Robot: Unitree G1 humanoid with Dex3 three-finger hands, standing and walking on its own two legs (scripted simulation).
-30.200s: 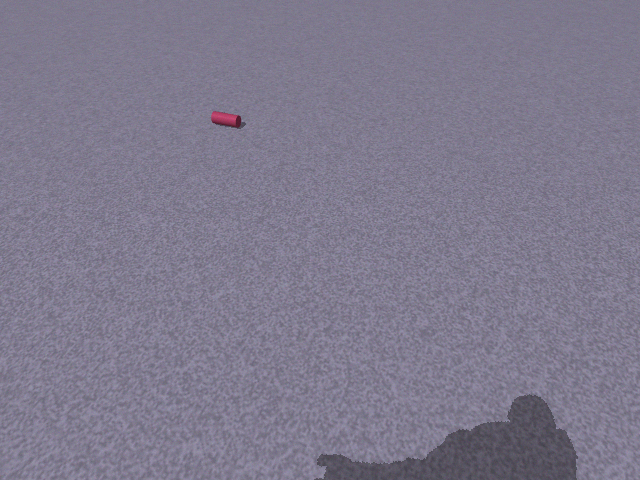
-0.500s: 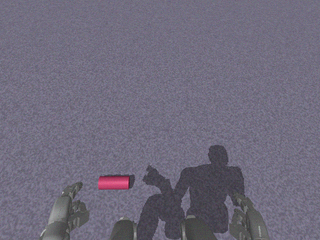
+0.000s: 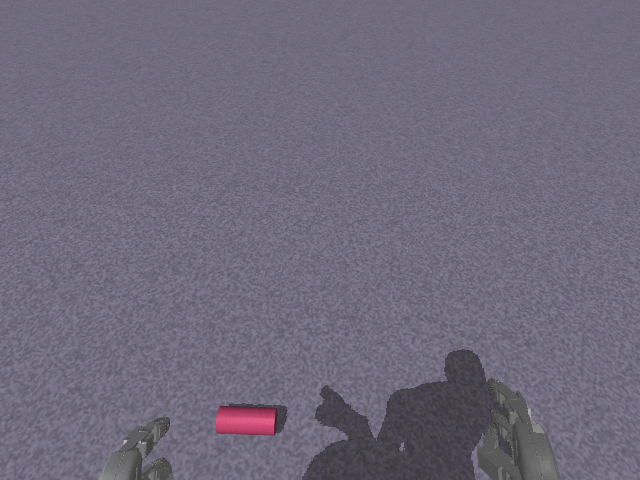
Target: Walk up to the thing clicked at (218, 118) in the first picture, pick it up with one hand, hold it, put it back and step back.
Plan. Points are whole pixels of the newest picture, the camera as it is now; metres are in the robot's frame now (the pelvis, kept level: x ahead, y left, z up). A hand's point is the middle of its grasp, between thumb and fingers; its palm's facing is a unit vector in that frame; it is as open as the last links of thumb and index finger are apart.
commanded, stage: home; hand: left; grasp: from above
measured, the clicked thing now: (247, 420) +0.43 +0.19 -0.68
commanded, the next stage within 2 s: stand in 1.76 s
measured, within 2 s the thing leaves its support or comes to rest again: neither
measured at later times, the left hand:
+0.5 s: hand out of the picture +0.16 +0.18 -0.05, palm faces +0.03 -0.98 -0.19, open 7.4 cm
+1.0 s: hand out of the picture +0.15 +0.18 -0.05, palm faces +0.03 -0.98 -0.19, open 7.4 cm
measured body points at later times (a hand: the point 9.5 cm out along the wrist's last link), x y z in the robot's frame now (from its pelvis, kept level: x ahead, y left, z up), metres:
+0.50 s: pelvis -0.01 +0.00 +0.00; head +0.01 +0.01 +0.45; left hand +0.15 +0.23 -0.03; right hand +0.14 -0.24 -0.06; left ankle +0.00 +0.13 -0.68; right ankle -0.01 -0.14 -0.68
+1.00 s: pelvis -0.01 +0.00 +0.00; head +0.01 +0.01 +0.45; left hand +0.15 +0.23 -0.03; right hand +0.15 -0.24 -0.06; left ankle +0.00 +0.13 -0.68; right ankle -0.01 -0.14 -0.68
